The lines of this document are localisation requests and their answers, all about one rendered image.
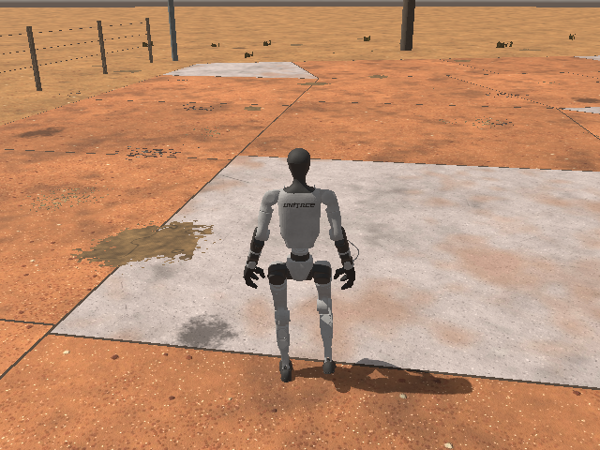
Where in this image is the robot left upper arm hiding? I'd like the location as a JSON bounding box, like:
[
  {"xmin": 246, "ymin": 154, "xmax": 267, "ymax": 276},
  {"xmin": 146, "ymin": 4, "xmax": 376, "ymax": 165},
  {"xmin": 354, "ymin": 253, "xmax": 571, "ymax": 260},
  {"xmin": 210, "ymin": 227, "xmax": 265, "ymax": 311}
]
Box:
[{"xmin": 255, "ymin": 189, "xmax": 280, "ymax": 241}]

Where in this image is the right robot forearm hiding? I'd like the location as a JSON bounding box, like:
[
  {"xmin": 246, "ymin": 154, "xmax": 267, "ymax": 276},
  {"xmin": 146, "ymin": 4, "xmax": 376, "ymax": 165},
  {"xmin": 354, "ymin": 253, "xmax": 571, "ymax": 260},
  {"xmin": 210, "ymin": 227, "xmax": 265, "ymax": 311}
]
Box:
[{"xmin": 335, "ymin": 227, "xmax": 354, "ymax": 270}]

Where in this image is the left robot hand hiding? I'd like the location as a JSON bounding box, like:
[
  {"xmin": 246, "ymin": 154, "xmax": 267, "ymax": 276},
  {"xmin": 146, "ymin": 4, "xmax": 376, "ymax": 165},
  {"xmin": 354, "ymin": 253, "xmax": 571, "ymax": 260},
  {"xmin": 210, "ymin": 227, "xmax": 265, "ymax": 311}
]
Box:
[{"xmin": 243, "ymin": 266, "xmax": 265, "ymax": 289}]

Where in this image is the robot right upper arm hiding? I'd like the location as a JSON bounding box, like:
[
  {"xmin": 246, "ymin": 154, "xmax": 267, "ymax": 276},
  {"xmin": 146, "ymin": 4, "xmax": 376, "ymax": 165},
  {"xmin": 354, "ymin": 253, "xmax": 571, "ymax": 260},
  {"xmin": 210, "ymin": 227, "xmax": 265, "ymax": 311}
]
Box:
[{"xmin": 319, "ymin": 188, "xmax": 344, "ymax": 241}]

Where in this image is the right robot hand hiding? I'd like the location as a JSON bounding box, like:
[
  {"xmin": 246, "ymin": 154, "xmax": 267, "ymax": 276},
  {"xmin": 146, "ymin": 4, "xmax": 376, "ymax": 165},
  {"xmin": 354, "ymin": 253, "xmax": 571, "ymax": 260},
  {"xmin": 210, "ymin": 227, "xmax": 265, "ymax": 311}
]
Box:
[{"xmin": 334, "ymin": 266, "xmax": 355, "ymax": 290}]

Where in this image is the left robot thigh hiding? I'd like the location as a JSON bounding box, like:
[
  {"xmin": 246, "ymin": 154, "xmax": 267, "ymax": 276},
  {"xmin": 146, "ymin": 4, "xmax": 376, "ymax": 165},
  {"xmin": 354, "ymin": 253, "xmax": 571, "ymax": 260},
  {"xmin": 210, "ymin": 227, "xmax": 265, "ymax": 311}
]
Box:
[{"xmin": 267, "ymin": 261, "xmax": 291, "ymax": 326}]

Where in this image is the left robot forearm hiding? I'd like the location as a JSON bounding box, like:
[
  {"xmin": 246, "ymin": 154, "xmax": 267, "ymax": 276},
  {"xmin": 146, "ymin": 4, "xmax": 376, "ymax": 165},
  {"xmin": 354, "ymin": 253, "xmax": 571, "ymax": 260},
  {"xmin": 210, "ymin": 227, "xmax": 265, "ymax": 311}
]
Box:
[{"xmin": 246, "ymin": 227, "xmax": 264, "ymax": 269}]

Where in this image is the robot torso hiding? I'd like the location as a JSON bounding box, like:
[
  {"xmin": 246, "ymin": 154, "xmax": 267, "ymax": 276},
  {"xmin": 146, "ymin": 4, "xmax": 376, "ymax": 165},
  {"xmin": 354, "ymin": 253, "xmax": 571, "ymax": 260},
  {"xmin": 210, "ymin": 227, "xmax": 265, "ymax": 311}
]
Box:
[{"xmin": 277, "ymin": 185, "xmax": 322, "ymax": 281}]

